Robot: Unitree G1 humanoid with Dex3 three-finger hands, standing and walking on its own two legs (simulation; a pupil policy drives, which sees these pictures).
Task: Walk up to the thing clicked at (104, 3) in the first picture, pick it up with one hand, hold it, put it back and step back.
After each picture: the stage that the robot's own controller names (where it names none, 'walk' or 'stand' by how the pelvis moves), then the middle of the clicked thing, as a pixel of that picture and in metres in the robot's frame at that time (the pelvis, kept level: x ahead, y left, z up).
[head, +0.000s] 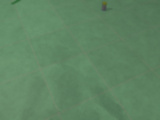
stand; (104, 6) +2.08 -0.31 -0.72
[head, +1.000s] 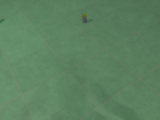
walk; (84, 18) +1.95 +0.11 -0.70
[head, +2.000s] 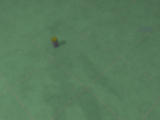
walk; (55, 42) +1.30 +0.39 -0.72
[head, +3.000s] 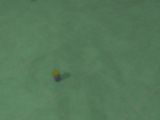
walk; (56, 75) +0.83 +0.32 -0.72
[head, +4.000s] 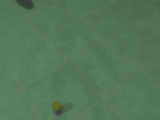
walk; (57, 108) +0.51 +0.22 -0.69
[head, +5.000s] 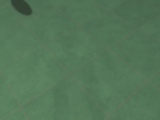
stand; out of the picture +0.33 +0.21 -0.70
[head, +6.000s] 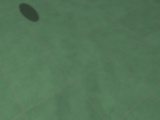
stand; out of the picture +0.31 +0.18 -0.72
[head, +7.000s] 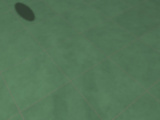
stand; out of the picture +0.32 +0.19 -0.73
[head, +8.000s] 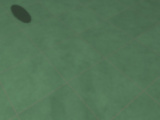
stand; out of the picture +0.31 +0.21 -0.73
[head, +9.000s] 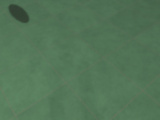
stand; out of the picture +0.30 +0.21 -0.73
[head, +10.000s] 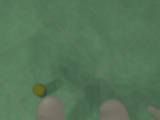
go down; (40, 91) +0.35 +0.22 -0.48
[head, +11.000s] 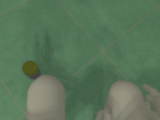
go down; (32, 70) +0.38 +0.25 -0.32
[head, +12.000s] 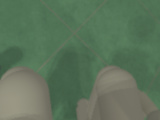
close in; out of the picture +0.35 +0.28 -0.23
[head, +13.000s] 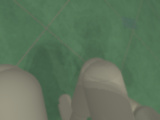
close; out of the picture +0.35 +0.29 -0.21
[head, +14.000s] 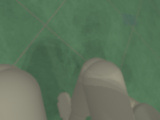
lift; out of the picture +0.34 +0.29 -0.22
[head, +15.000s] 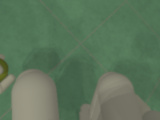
lift; out of the picture +0.30 +0.28 -0.12
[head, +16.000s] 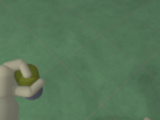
lift; (30, 83) +0.32 +0.18 +0.03
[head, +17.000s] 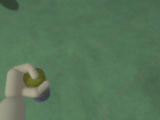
hold; (37, 85) +0.33 +0.17 +0.00
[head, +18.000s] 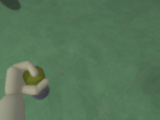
hold; (37, 83) +0.33 +0.17 +0.00
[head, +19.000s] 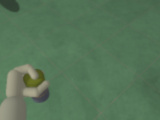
crouch; (37, 86) +0.33 +0.17 -0.01
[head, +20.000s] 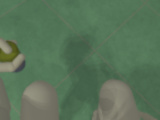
crouch; (11, 58) +0.40 +0.24 -0.09
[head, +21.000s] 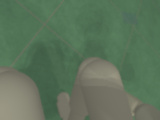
lower; out of the picture +0.37 +0.32 -0.22
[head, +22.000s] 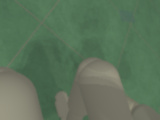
lower; out of the picture +0.37 +0.32 -0.22
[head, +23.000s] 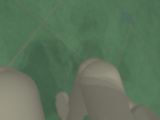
lower; out of the picture +0.36 +0.32 -0.22
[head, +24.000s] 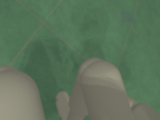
lower; out of the picture +0.36 +0.32 -0.22
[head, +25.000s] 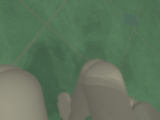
open; out of the picture +0.35 +0.29 -0.22
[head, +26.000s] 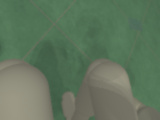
stand; out of the picture +0.35 +0.28 -0.22
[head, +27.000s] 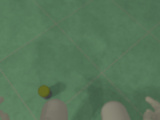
walk; (45, 92) +0.36 +0.22 -0.50
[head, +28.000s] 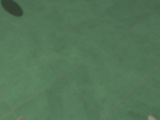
stand; out of the picture +0.32 +0.20 -0.66
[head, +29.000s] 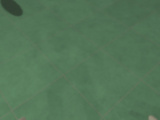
stand; out of the picture +0.31 +0.21 -0.67
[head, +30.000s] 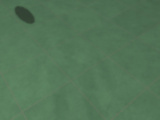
stand; out of the picture +0.33 +0.19 -0.72
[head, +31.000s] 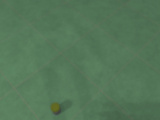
walk; (56, 108) +0.39 +0.19 -0.70
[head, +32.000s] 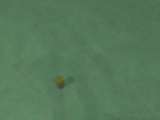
walk; (59, 82) +0.65 +0.22 -0.70
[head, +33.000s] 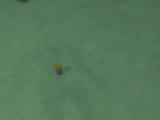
stand; (58, 69) +0.95 +0.27 -0.70
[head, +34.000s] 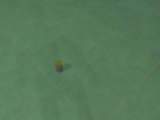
stand; (59, 66) +0.94 +0.24 -0.72
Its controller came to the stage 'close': yes
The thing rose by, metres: 0.71
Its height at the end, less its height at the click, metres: +0.00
